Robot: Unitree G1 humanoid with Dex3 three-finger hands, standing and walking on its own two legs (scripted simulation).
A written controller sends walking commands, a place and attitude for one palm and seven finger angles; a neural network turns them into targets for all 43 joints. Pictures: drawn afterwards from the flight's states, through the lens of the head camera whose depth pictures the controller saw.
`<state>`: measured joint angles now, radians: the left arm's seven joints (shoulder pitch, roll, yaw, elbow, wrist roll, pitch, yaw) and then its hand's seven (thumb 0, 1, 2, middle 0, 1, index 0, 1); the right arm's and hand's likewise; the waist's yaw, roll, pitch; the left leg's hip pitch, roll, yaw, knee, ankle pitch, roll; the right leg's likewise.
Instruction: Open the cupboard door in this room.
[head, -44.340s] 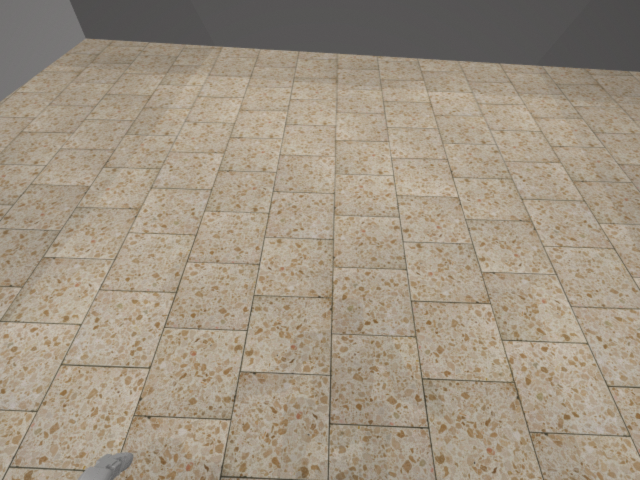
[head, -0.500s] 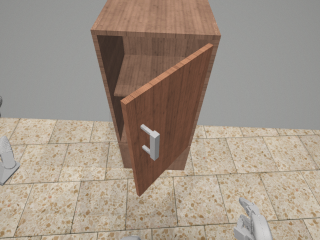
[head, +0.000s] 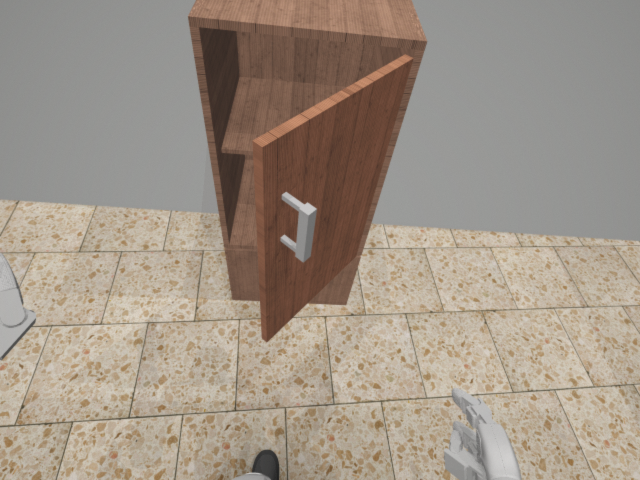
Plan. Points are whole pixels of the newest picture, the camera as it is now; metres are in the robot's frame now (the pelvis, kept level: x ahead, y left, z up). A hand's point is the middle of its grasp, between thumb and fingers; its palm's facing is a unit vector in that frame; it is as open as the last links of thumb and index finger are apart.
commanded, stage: stop stepping back and stand still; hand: left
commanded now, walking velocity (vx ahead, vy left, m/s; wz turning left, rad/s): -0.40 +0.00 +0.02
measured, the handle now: (296, 227) +0.49 +0.08 -0.01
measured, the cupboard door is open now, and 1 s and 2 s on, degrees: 49 49 49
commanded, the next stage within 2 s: let the arm hang, fingers relaxed in 1.00 s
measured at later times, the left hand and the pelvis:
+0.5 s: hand out of the picture +0.08 +0.21 +0.17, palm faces +0.37 -0.81 -0.45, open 7.4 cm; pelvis -0.11 -0.03 +0.00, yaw -3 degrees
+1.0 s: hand out of the picture +0.07 +0.25 +0.17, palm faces +0.45 -0.79 -0.43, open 7.4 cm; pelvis -0.13 -0.01 -0.01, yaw -1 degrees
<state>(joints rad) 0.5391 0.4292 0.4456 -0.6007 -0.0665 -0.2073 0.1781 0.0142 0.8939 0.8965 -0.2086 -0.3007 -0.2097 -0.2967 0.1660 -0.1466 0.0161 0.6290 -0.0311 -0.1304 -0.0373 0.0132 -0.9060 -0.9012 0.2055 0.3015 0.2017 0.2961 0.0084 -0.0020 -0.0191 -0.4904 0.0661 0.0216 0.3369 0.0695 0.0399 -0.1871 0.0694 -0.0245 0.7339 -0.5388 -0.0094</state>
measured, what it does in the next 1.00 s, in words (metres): walks backwards: right foot, then left foot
